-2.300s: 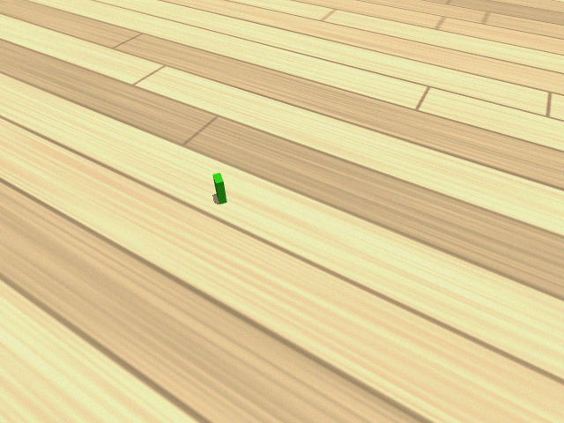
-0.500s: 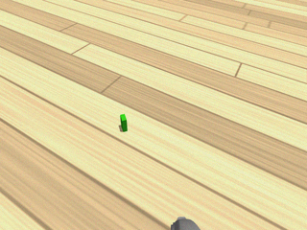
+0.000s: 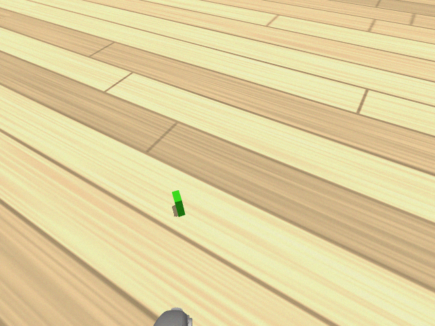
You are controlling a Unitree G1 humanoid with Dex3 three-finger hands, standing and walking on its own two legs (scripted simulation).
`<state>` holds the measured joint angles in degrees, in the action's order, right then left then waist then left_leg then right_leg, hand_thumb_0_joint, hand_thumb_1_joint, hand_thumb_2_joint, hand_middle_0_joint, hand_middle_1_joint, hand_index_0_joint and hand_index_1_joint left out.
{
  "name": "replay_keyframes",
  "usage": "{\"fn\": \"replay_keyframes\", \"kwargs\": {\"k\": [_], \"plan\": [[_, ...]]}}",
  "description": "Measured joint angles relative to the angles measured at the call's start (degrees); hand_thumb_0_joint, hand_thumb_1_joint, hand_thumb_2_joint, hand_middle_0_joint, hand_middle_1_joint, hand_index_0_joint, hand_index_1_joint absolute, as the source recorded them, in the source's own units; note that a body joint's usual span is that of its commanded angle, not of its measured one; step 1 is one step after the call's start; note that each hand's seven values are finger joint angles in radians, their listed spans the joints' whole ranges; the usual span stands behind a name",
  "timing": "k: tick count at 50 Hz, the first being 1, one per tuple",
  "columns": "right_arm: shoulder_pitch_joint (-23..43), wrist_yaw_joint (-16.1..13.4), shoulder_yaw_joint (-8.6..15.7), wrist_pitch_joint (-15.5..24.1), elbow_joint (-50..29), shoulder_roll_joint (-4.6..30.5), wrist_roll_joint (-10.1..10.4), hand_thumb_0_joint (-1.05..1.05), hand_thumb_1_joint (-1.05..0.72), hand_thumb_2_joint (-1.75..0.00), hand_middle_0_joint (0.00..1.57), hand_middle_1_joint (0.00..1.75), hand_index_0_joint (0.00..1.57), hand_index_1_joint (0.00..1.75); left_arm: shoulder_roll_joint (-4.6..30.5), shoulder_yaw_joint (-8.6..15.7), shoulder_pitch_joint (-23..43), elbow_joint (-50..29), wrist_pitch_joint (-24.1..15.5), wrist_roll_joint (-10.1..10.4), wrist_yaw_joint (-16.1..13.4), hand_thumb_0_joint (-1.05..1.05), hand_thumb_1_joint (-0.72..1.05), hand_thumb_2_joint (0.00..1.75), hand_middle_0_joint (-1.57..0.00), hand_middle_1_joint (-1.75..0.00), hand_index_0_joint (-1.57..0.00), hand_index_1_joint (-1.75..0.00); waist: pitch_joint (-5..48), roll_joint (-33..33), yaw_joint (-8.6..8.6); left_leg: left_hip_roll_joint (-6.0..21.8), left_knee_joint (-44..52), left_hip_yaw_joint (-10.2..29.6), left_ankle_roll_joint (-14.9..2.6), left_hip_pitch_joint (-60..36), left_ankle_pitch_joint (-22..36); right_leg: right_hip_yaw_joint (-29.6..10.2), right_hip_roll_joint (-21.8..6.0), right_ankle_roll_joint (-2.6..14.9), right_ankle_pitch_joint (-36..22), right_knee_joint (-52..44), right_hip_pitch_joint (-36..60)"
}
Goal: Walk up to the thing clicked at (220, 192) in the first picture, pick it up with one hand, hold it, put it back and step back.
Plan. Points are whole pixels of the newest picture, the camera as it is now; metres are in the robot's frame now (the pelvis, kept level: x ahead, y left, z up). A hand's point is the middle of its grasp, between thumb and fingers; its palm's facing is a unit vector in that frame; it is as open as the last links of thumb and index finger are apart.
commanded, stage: walk up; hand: left
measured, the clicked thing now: (178, 203) +0.80 +0.23 -0.70
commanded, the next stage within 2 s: none
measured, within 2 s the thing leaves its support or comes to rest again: neither
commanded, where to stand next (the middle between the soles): +0.44 -0.01 m, yaw +2 degrees
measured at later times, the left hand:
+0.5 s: hand (94, 294) +0.22 +0.28 -0.15, palm faces -0.06 -0.94 -0.34, open 7.4 cm
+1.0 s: hand (121, 245) +0.33 +0.25 -0.14, palm faces +0.01 -0.91 -0.42, open 7.4 cm
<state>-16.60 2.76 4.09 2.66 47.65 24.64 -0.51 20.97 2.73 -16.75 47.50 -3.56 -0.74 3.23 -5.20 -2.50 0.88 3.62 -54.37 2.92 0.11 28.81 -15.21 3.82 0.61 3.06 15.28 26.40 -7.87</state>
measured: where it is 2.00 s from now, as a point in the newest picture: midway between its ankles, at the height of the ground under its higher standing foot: (229, 292)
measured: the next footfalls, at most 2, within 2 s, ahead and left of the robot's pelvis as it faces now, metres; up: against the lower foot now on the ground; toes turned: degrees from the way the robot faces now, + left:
left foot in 0.16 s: +0.22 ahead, +0.14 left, +0.00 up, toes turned +5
right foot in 0.60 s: +0.34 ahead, -0.16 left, +0.00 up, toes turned -4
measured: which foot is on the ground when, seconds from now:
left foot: up 0.00-0.14, down 0.16-0.62, up 0.64-1.00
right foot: down 0.00-0.18, up 0.20-0.58, down 0.60-1.00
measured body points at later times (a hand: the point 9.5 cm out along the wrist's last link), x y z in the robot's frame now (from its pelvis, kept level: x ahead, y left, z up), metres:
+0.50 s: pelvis +0.18 +0.01 +0.00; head +0.19 +0.02 +0.45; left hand +0.23 +0.33 -0.12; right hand +0.23 -0.31 -0.10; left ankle +0.18 +0.14 -0.74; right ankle +0.27 -0.16 -0.70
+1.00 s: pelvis +0.31 -0.03 -0.01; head +0.34 -0.04 +0.44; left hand +0.33 +0.29 -0.11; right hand +0.41 -0.34 -0.13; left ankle +0.42 +0.11 -0.72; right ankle +0.30 -0.16 -0.74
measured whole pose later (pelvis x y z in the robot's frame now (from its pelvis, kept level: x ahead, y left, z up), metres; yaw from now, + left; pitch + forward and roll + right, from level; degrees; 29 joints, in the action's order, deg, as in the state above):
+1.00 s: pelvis +0.31 -0.03 -0.01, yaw +1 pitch -3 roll -1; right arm -14.8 2.8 3.4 0.7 49.2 23.5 -0.8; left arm 23.4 1.7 -20.6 47.6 -3.9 -0.7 1.0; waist -6.5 -2.6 2.7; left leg 3.2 -38.7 -0.1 -0.4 25.6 -10.0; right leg 5.0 -2.4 0.1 19.2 33.0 -10.6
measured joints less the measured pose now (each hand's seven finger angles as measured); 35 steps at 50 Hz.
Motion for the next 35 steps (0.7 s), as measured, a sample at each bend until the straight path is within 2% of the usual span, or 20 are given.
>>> {"fn": "replay_keyframes", "kwargs": {"k": [4,8,10,13,15,18,23,28,30,32,33,35], "plan": [[-0.1,0.7,0.1,-0.1,0.9,-0.4,-0.5,0.01,-0.9,-0.9,0.2,0.3,0.2,0.3,1.6,0.6,-1.7,-0.8,0.1,-0.4,0.4,0.01,0.9,0.89,-0.21,-0.3,-0.21,-0.3,0.0,0.6,1.08,1.3,13.9,-3.0,0.48,-1.0,4.1,1.3,0.6,-0.56,3.4,0.7,2.4],[0.0,0.7,-0.1,0.8,1.4,-1.5,-0.9,0.01,-0.9,-0.9,0.2,0.3,0.2,0.3,3.6,0.8,-3.8,-0.8,0.7,-0.3,0.4,0.01,0.9,0.89,-0.21,-0.3,-0.21,-0.3,0.4,2.8,1.93,-0.3,22.2,-5.2,-0.88,-5.8,8.1,1.7,-0.2,-1.75,9.8,6.2,3.2],[0.6,0.3,-0.3,1.7,0.9,-2.6,-1.5,0.01,-0.9,-0.9,0.2,0.3,0.2,0.3,4.2,1.1,-4.1,0.1,1.6,-0.1,-0.1,0.01,0.9,0.89,-0.2,-0.3,-0.2,-0.3,-0.2,5.7,1.96,-2.1,19.5,-7.0,-1.39,-6.3,6.2,-0.3,-2.4,-0.56,12.4,15.7,0.4],[1.1,-0.1,-0.8,2.5,-1.0,-3.0,-0.8,0.01,-0.9,-0.9,0.2,0.3,0.21,0.3,3.4,0.4,-4.3,1.4,2.8,0.0,-0.6,0.01,0.9,0.89,-0.2,-0.3,-0.2,-0.3,-0.3,5.4,0.54,-1.5,18.3,-7.3,-2.05,-8.0,3.0,-3.4,-0.1,0.3,13.3,32.5,-7.4],[0.7,-0.5,-1.3,2.7,-1.7,-3.6,-0.2,0.01,-0.9,-0.9,0.21,0.3,0.21,0.3,3.6,0.1,-4.0,1.9,2.9,0.0,-0.4,0.01,0.91,0.89,-0.2,-0.3,-0.2,-0.3,-0.4,5.8,-0.21,-1.4,20.9,-7.4,-1.81,-10.7,3.1,-4.8,0.0,0.2,10.8,36.8,-11.8],[-0.7,-0.7,-1.9,2.9,-2.0,-3.8,0.2,0.01,-0.9,-0.9,0.21,0.3,0.21,0.3,4.0,0.3,-3.5,1.5,2.5,0.2,0.0,0.01,0.91,0.89,-0.2,-0.3,-0.2,-0.3,-0.3,6.4,-0.61,-1.6,24.6,-7.6,-1.47,-14.2,3.4,-6.0,-2.1,-0.65,6.9,35.3,-16.6],[-2.7,-0.5,-1.8,2.3,-1.7,-2.6,-0.1,0.01,-0.9,-0.9,0.21,0.31,0.21,0.3,4.1,0.8,-2.8,1.1,2.6,-0.2,1.1,0.01,0.91,0.89,-0.2,-0.3,-0.2,-0.3,0.1,5.9,-0.8,-1.5,26.7,-8.2,-1.33,-18.3,1.6,-5.4,-6.0,-2.65,2.5,24.0,-19.4],[-4.2,-0.1,-1.0,1.6,-1.3,-0.3,-0.1,0.01,-0.9,-0.9,0.21,0.31,0.21,0.3,3.6,1.2,-1.8,1.9,2.1,-0.5,1.7,0.01,0.91,0.89,-0.2,-0.3,-0.2,-0.3,1.2,3.8,-1.63,-0.9,24.7,-8.3,-0.21,-20.2,-2.6,-4.0,-6.8,-2.35,-2.4,12.7,-16.8],[-4.8,-0.1,-0.8,0.9,-1.0,0.4,-0.1,0.01,-0.9,-0.9,0.21,0.31,0.21,0.3,3.8,1.4,-2.0,1.8,1.1,-0.5,1.6,0.01,0.9,0.89,-0.2,-0.3,-0.2,-0.3,1.9,2.8,-1.59,-0.2,21.0,-8.1,0.24,-19.9,-5.9,-3.2,-6.0,-2.27,-4.2,8.9,-13.8],[-4.7,-0.5,-0.3,0.1,-0.2,1.3,-0.1,0.01,-0.9,-0.9,0.21,0.3,0.21,0.3,2.9,1.8,-1.5,1.9,0.0,-0.8,1.0,0.01,0.9,0.89,-0.2,-0.3,-0.2,-0.3,1.7,-0.6,-1.46,2.2,12.7,-5.8,-1.56,-17.6,-10.0,-1.2,-3.8,-3.05,-2.3,11.1,-12.8],[-4.5,-0.7,-0.3,-0.4,0.3,1.1,0.0,0.01,-0.9,-0.9,0.21,0.3,0.21,0.3,2.7,1.7,-1.4,1.5,-0.5,-0.9,0.6,0.01,0.9,0.89,-0.2,-0.3,-0.2,-0.3,1.7,-1.1,-1.23,1.4,6.8,-4.1,-1.88,-15.4,-11.0,-0.5,-3.7,-2.97,-0.7,12.4,-12.6],[-4.0,-0.8,-0.7,-1.2,1.4,0.7,-0.2,0.01,-0.9,-0.9,0.2,0.3,0.2,0.3,2.2,1.2,-1.6,0.8,-0.9,-0.5,0.3,0.01,0.9,0.89,-0.2,-0.3,-0.2,-0.3,2.0,-0.9,-0.01,-1.3,-2.6,-3.4,-1.91,-11.2,-11.8,-0.7,-4.0,-2.32,0.7,12.5,-11.4]]}}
